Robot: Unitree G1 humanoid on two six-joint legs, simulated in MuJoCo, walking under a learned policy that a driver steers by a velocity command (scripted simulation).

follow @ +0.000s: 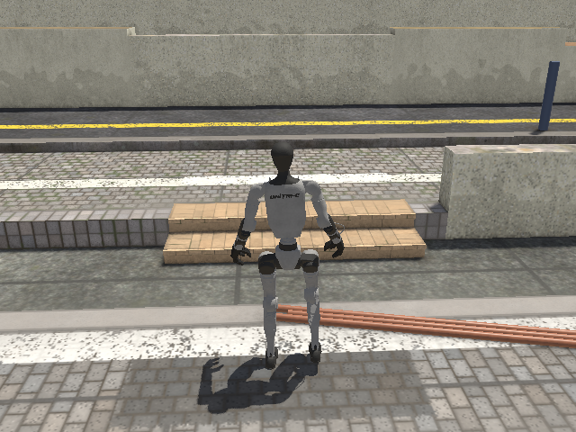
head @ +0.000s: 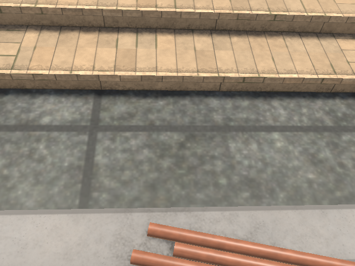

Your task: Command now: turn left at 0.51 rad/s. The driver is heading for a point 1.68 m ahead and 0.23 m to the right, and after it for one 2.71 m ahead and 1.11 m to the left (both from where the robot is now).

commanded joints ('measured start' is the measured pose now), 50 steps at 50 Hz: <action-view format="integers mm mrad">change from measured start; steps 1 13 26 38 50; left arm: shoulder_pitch -25 -19 24 32 49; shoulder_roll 104 46 26 -4 -19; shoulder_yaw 30 -6 -29 -36 -33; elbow -74 -73 -76 -89 -73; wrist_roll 6 -13 10 5 3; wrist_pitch -8 -18 -59 -56 -63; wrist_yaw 13 -22 -27 -34 -35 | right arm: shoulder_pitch -67 -53 -41 -6 -1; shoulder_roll -148 -112 -34 -25 -7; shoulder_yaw -36 -7 2 -7 -10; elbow -77 -22 16 36 45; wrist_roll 17 -2 -6 -4 -3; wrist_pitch -23 -16 -24 -31 -30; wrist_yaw -20 -15 -11 -24 -37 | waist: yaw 9 -26 -5 -5 -9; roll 182 191 9 58 45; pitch -124 -98 -60 -65 -57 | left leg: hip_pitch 169 111 79 109 135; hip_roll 240 212 32 45 47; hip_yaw -282 -313 -136 -144 -138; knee -218 -196 -86 -80 -78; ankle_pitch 383 231 115 175 192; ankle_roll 177 194 2 -16 -30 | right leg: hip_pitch -150 159 272 278 264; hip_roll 3 25 -27 -2 3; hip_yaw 54 17 82 67 70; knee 128 -397 -623 -605 -624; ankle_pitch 100 126 286 321 320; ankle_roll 6 -5 -91 -96 -101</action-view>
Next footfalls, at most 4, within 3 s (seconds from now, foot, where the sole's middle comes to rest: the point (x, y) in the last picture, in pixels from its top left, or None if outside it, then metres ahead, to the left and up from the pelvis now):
0.32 right None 0.05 -0.14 -0.77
1.90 left None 0.14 0.12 -0.77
2.34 right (199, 245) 0.51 -0.09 -0.72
2.82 left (128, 223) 0.60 0.17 -0.77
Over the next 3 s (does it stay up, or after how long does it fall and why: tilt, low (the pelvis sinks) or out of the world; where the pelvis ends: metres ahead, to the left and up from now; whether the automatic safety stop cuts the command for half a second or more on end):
stays up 0.50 0.07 0.00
